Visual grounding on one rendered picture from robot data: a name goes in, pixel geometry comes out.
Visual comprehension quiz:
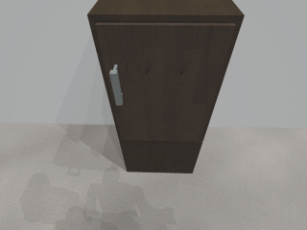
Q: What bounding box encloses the handle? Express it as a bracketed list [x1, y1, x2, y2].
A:
[109, 64, 123, 105]

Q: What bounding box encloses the cupboard door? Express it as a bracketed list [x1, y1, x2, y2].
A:
[95, 22, 236, 142]

